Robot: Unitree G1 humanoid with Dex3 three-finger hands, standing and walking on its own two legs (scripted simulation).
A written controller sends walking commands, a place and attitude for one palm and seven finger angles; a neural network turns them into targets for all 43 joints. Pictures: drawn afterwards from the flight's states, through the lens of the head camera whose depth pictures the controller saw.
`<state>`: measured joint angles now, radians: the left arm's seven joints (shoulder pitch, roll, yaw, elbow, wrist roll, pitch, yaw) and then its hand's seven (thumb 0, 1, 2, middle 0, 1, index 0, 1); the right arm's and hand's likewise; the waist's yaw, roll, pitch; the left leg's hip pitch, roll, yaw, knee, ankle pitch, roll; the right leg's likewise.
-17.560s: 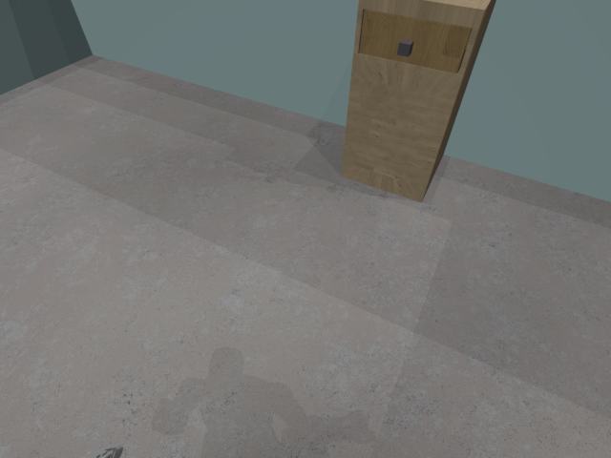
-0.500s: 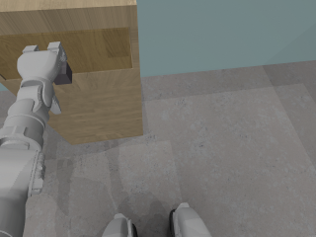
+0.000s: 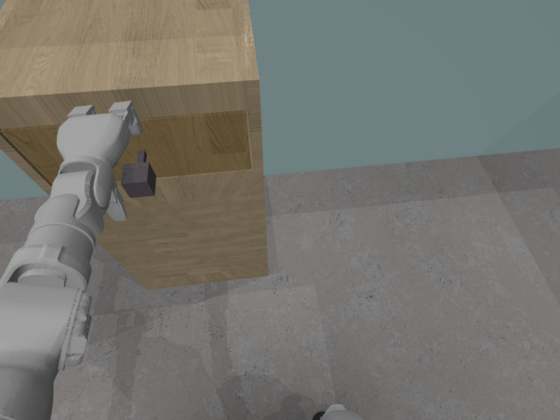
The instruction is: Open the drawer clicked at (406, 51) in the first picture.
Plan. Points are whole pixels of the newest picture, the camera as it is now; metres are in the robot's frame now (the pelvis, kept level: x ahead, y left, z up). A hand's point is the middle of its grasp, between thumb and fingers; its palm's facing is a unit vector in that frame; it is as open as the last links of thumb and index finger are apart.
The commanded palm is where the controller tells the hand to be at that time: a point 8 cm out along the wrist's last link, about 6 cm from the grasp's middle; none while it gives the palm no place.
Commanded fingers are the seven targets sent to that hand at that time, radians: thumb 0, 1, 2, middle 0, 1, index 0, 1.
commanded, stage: lift the fingers back up to retry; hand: left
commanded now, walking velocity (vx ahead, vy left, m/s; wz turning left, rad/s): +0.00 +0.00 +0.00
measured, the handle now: (140, 170) +0.53 +0.22 -0.02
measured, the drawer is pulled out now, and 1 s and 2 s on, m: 0.00 0.00 0.00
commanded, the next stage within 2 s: re-aim the fingers above the handle in 0.10 s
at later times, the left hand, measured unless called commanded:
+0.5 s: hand (111, 168) +0.48 +0.24 +0.04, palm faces -0.08 -0.01 -1.00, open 13.8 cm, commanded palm +0.47 +0.23 +0.10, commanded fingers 0.00 -0.50 0.30 -0.30 -1.20 -0.30 -1.20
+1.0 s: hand (108, 171) +0.47 +0.24 +0.05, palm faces -0.05 -0.01 -1.00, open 13.8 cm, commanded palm +0.47 +0.23 +0.10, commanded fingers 0.00 -0.50 0.30 -0.30 -1.20 -0.30 -1.20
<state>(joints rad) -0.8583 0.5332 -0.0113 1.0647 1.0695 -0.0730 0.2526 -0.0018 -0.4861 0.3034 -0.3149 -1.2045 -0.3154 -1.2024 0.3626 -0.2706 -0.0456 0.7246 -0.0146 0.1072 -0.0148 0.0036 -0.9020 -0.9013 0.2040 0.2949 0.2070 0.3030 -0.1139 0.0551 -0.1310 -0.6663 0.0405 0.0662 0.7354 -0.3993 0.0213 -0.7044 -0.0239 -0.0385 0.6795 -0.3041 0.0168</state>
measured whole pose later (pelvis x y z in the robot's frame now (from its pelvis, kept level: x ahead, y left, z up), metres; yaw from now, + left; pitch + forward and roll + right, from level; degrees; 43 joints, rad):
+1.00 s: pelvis -0.01 +0.00 +0.00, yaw +0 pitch +18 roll -1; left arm -0.86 0.54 -0.02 1.09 1.09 -0.11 0.28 0.00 -0.49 0.30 -0.32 -1.20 -0.32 -1.20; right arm 0.38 -0.27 -0.06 0.75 -0.02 0.08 -0.02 0.00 -0.90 -0.90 0.20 0.29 0.21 0.30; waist -0.11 0.04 -0.12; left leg -0.67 0.04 0.06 0.73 -0.38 0.02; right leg -0.71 -0.03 -0.04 0.68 -0.29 0.02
